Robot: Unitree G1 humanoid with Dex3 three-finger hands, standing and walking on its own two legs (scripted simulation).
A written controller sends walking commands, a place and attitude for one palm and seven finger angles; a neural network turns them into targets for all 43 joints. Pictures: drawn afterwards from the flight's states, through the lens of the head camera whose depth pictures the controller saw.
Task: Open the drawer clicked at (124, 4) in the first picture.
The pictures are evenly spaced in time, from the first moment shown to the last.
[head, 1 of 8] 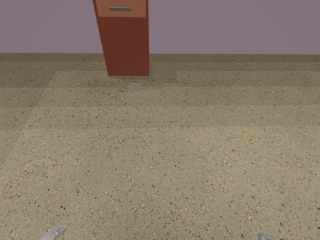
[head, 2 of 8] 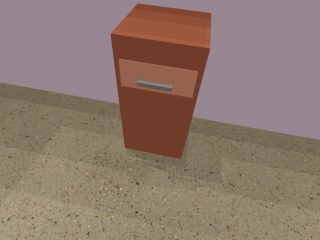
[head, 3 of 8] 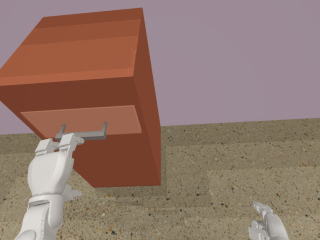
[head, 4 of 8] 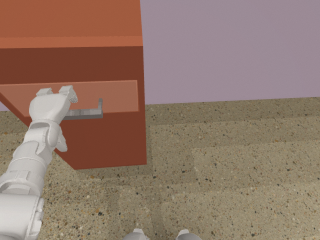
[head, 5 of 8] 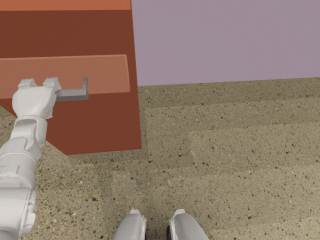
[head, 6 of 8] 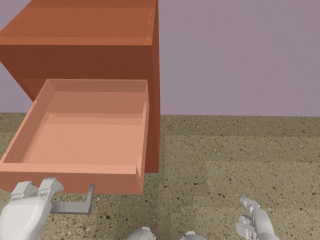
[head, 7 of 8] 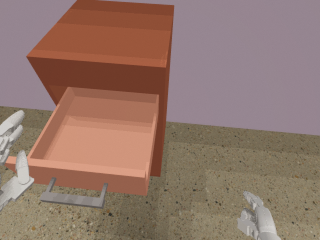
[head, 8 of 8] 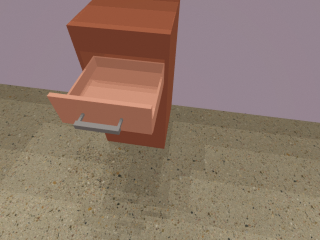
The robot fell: no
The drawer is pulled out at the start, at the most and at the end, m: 0.00 0.30 0.30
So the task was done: yes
